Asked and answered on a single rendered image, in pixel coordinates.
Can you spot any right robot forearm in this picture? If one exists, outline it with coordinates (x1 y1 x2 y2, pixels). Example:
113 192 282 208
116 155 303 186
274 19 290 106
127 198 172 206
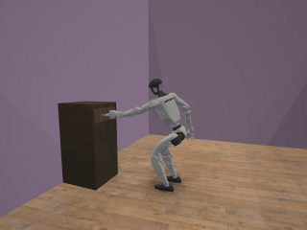
184 107 192 127

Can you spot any humanoid robot head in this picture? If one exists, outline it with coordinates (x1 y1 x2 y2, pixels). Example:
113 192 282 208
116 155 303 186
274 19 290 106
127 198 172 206
149 79 169 98

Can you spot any left robot hand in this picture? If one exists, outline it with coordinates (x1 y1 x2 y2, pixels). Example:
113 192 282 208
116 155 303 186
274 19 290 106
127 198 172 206
109 110 117 119

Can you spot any drawer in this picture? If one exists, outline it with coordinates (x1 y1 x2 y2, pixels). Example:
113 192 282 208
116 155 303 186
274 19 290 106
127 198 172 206
94 106 115 124

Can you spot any robot left upper arm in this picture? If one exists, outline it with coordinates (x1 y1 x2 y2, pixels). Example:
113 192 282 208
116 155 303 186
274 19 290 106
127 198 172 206
136 99 160 115

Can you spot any left robot forearm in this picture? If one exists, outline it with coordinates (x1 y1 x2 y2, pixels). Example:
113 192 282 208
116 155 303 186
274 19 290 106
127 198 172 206
116 108 139 118

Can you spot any robot right upper arm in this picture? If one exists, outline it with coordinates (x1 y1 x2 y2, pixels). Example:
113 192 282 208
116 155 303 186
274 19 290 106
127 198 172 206
170 92 190 112

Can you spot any cabinet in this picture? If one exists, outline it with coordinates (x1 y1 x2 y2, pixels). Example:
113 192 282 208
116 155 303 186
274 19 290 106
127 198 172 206
58 101 118 191

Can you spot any left robot foot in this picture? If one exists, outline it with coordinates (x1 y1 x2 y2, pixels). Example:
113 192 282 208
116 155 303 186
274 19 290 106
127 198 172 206
154 183 174 192

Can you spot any right robot hand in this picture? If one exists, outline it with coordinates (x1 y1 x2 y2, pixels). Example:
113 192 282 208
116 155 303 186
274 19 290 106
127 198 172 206
186 126 194 141

